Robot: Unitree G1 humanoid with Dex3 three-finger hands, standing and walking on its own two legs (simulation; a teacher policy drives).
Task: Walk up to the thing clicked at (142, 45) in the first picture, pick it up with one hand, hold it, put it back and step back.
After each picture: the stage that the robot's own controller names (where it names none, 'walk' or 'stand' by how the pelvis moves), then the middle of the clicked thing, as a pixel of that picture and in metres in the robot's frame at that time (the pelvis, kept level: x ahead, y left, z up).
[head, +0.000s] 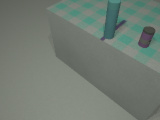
stand; (146, 37) +0.76 -0.34 -0.12
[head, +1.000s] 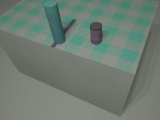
walk; (96, 33) +0.73 +0.00 -0.09
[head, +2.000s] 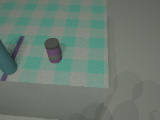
stand; (53, 51) +0.55 +0.18 -0.08
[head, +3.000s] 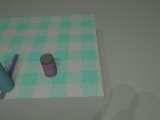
stand; (49, 66) +0.53 +0.22 -0.10
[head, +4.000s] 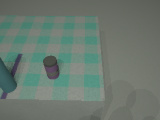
stand; (51, 68) +0.52 +0.20 -0.12
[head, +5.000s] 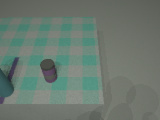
stand; (49, 71) +0.50 +0.21 -0.12
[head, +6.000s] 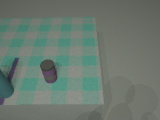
stand; (49, 71) +0.50 +0.21 -0.12
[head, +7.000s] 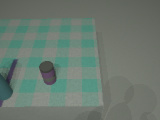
stand; (48, 73) +0.49 +0.21 -0.12
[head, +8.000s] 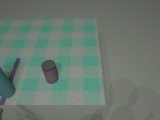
rise first; (50, 72) +0.49 +0.22 -0.12
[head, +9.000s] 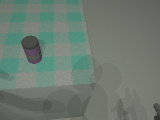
go down; (32, 50) +0.53 +0.20 -0.07
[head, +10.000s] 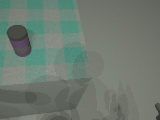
go down; (20, 41) +0.52 +0.21 -0.04
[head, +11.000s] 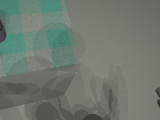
close in; out of the picture +0.53 +0.23 +0.01
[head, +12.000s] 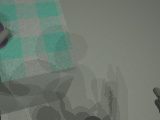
close; out of the picture +0.53 +0.21 +0.01
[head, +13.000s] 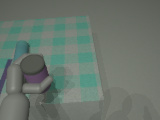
lift; (37, 75) +0.32 +0.16 +0.13
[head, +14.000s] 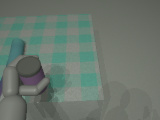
hold; (33, 76) +0.32 +0.18 +0.11
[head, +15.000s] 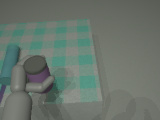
hold; (39, 75) +0.33 +0.16 +0.11
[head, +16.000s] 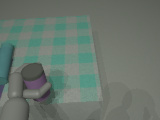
hold; (36, 82) +0.32 +0.18 +0.07
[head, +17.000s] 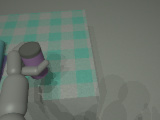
crouch; (34, 61) +0.39 +0.18 +0.10
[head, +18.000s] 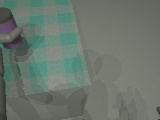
lower; (6, 29) +0.50 +0.22 +0.10
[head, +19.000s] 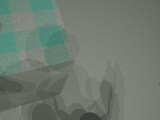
lower; out of the picture +0.55 +0.23 +0.01
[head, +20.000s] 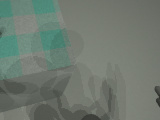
lower; out of the picture +0.53 +0.23 +0.01
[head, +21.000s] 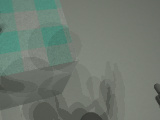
lower; out of the picture +0.54 +0.23 +0.02
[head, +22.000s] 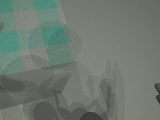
lower; out of the picture +0.54 +0.23 +0.02
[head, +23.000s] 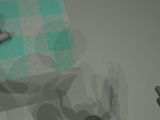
open; out of the picture +0.52 +0.23 +0.00
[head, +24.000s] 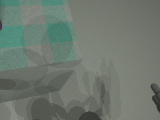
sink last; out of the picture +0.54 +0.23 +0.01
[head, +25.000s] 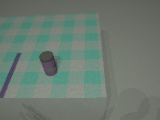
sink last; (48, 64) +0.52 +0.23 -0.06
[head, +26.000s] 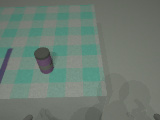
stand; (44, 61) +0.50 +0.22 -0.06
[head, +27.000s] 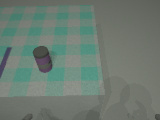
stand; (43, 59) +0.51 +0.22 -0.05
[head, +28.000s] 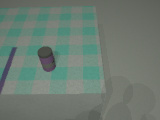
stand; (47, 59) +0.52 +0.21 -0.08
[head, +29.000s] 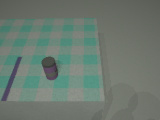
stand; (50, 68) +0.53 +0.21 -0.12
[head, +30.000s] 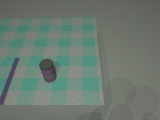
stand; (48, 71) +0.50 +0.22 -0.12
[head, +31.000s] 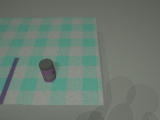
stand; (47, 71) +0.50 +0.22 -0.12
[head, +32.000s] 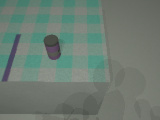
walk; (52, 47) +0.56 +0.18 -0.10
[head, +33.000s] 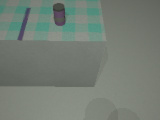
walk; (59, 15) +0.82 +0.16 -0.10
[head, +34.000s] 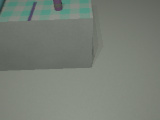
stand; (57, 2) +1.17 +0.28 -0.10
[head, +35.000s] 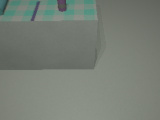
stand; (61, 2) +1.14 +0.21 -0.11
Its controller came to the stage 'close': yes
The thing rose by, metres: 0.22
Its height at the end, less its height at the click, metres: +0.00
